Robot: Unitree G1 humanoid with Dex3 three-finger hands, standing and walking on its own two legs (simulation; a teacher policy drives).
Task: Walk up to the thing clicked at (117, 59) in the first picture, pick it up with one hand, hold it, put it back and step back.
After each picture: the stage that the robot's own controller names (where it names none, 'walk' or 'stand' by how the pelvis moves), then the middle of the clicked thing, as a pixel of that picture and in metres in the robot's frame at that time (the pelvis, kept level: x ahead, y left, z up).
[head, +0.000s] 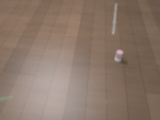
stand; (118, 55) +1.19 -0.39 -0.72
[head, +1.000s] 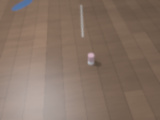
walk; (91, 59) +1.14 +0.00 -0.70
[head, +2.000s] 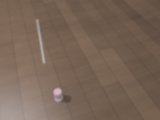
walk; (58, 95) +0.69 +0.23 -0.70
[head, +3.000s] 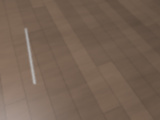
stand; out of the picture +0.40 +0.21 -0.69
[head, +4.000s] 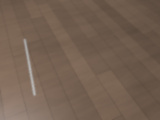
stand; out of the picture +0.36 +0.20 -0.73
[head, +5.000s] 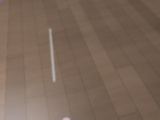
stand; out of the picture +0.43 +0.18 -0.71
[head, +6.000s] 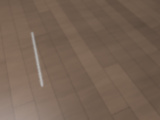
stand; out of the picture +0.41 +0.17 -0.68
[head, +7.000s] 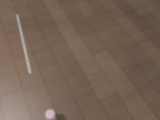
stand; (50, 116) +0.41 +0.19 -0.69
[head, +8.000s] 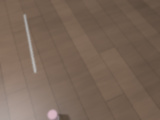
stand; (53, 116) +0.39 +0.22 -0.67
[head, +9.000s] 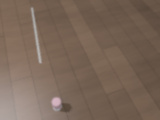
stand; (56, 104) +0.49 +0.15 -0.68
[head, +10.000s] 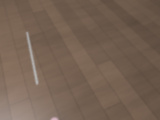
stand; out of the picture +0.45 +0.22 -0.72
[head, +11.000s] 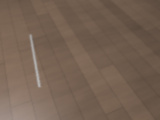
stand; out of the picture +0.44 +0.20 -0.73
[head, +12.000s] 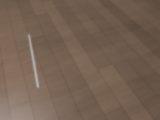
stand; out of the picture +0.44 +0.21 -0.73
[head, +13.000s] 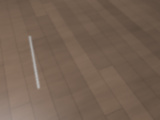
stand; out of the picture +0.44 +0.21 -0.73
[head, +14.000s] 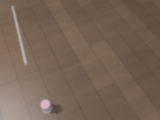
go down; (46, 106) +0.46 +0.22 -0.66
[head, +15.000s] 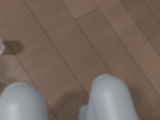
go down; out of the picture +0.50 +0.29 -0.28
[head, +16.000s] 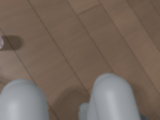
close in; out of the picture +0.49 +0.29 -0.27
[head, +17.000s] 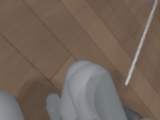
close in; out of the picture +0.48 +0.33 -0.22
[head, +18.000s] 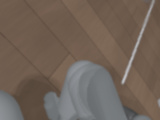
close; out of the picture +0.47 +0.34 -0.23
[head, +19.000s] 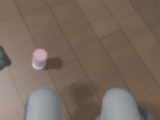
hold; (39, 59) +0.50 +0.21 -0.35
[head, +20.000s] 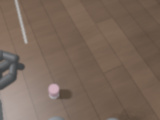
lift; (53, 91) +0.47 +0.17 -0.55
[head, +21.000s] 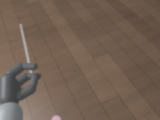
hold; out of the picture +0.43 +0.17 -0.67
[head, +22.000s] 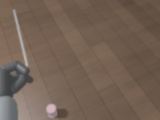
crouch; (51, 110) +0.45 +0.18 -0.65
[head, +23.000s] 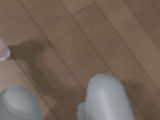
lower; out of the picture +0.49 +0.24 -0.30
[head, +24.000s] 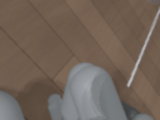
lower; out of the picture +0.46 +0.30 -0.24
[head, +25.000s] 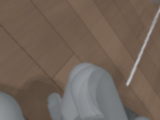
lower; out of the picture +0.46 +0.31 -0.24
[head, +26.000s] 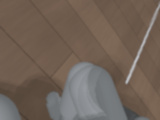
lower; out of the picture +0.47 +0.31 -0.24
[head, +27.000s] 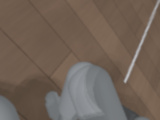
lower; out of the picture +0.47 +0.31 -0.24
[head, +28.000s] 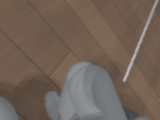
open; out of the picture +0.48 +0.31 -0.24
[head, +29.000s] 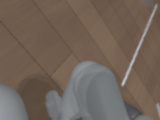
rise; out of the picture +0.53 +0.35 -0.26
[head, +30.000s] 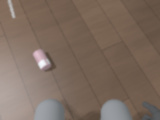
walk; (42, 59) +0.57 +0.24 -0.48
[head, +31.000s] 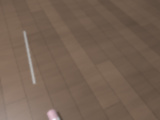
stand; (54, 118) +0.52 +0.20 -0.69
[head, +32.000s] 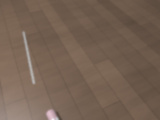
stand; (53, 118) +0.52 +0.21 -0.69
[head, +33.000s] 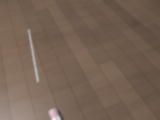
stand; (55, 117) +0.51 +0.21 -0.72
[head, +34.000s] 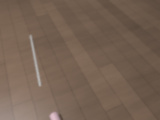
stand; out of the picture +0.52 +0.22 -0.75
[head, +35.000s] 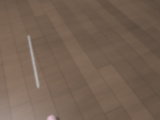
stand; out of the picture +0.49 +0.23 -0.75
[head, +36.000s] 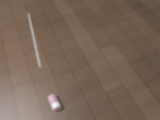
walk; (54, 102) +0.53 +0.22 -0.73
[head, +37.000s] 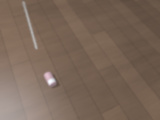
walk; (50, 79) +0.73 +0.23 -0.73
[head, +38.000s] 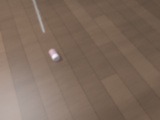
walk; (54, 55) +1.03 +0.35 -0.72
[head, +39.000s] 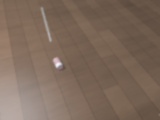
stand; (58, 63) +1.08 +0.25 -0.74
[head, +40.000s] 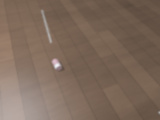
stand; (56, 64) +1.11 +0.27 -0.75
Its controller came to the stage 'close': yes
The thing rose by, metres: 0.01
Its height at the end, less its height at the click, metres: -0.02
